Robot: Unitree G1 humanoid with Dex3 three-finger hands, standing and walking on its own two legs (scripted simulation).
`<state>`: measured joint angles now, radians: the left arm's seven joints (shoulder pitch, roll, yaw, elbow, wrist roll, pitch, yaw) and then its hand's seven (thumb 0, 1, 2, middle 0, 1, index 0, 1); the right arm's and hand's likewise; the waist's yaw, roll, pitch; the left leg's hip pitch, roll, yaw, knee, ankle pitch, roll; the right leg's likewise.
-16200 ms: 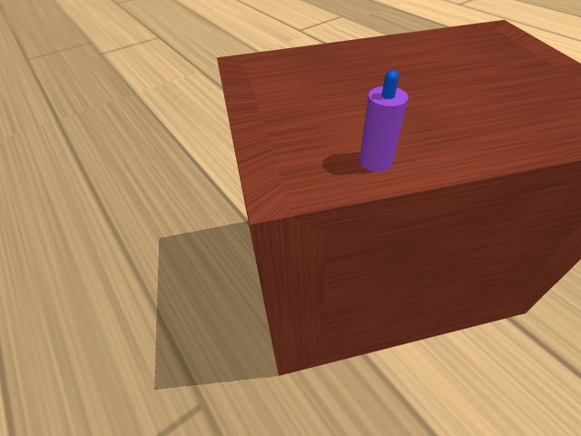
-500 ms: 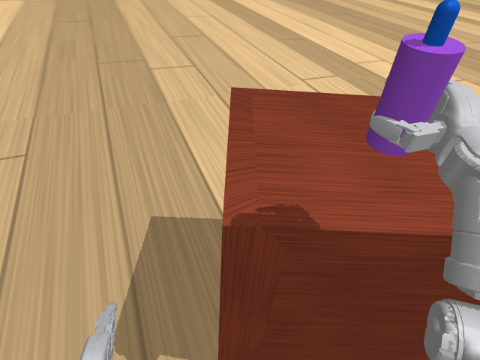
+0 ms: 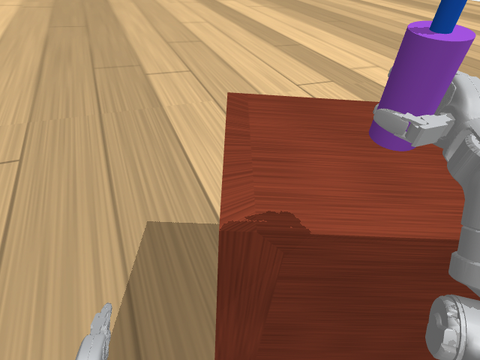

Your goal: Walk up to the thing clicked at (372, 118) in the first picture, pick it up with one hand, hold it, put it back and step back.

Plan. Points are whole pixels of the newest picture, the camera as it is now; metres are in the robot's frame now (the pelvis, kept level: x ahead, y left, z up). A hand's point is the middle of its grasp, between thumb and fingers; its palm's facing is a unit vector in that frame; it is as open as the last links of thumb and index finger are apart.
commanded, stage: hold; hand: right
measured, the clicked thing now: (420, 74) +0.34 -0.17 +0.36
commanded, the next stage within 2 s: none
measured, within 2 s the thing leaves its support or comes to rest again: neither
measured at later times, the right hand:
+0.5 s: hand (410, 101) +0.34 -0.17 +0.33, palm faces +0.12 +0.99 -0.01, open 9.7 cm
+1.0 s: hand (409, 103) +0.33 -0.17 +0.33, palm faces +0.11 +0.99 -0.02, open 9.7 cm
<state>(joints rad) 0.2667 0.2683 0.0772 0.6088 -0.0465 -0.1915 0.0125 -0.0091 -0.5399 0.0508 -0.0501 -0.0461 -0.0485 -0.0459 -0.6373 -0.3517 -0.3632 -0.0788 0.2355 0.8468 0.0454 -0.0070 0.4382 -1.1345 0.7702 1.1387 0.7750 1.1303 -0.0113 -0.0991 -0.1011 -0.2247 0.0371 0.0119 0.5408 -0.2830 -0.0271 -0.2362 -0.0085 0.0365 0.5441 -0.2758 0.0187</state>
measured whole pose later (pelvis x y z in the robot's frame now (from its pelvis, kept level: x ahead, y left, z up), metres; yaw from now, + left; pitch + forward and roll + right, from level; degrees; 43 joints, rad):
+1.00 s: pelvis -0.01 +0.00 +0.00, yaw +0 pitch -2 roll +0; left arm 0.25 0.27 0.07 0.64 -0.05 -0.22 0.01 -0.01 -0.54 0.05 -0.05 -0.05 -0.05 -0.05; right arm -0.67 -0.36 -0.36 -0.08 0.25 0.92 0.05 -0.01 0.44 -1.14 0.77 1.14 0.77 1.13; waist -0.01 -0.10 -0.11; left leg -0.22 0.04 0.02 0.54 -0.28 -0.03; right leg -0.24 -0.01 0.04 0.54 -0.27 0.02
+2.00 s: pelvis -0.01 +0.00 +0.00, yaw +0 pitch -3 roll +0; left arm 0.24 0.26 0.08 0.65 -0.05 -0.24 0.01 -0.01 -0.54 0.05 -0.06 -0.05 -0.05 -0.05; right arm -0.64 -0.36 -0.36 -0.08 0.25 0.90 0.05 -0.01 0.44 -1.14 0.77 1.14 0.78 1.13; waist -0.01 -0.10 -0.10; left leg -0.22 0.03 0.01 0.54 -0.26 -0.02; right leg -0.23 -0.01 0.04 0.54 -0.25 0.02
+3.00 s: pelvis -0.03 +0.00 +0.00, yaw +2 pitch +0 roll +0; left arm 0.25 0.25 0.08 0.66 -0.02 -0.30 0.03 -0.01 -0.54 0.06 -0.05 -0.05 -0.05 -0.04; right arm -0.78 -0.38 -0.35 0.49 0.14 0.48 0.02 -0.01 0.43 -1.14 0.78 1.12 0.78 1.11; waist 0.05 -0.05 -0.05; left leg -0.33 0.02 -0.01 0.56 -0.24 -0.02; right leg -0.33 -0.03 0.01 0.58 -0.25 0.02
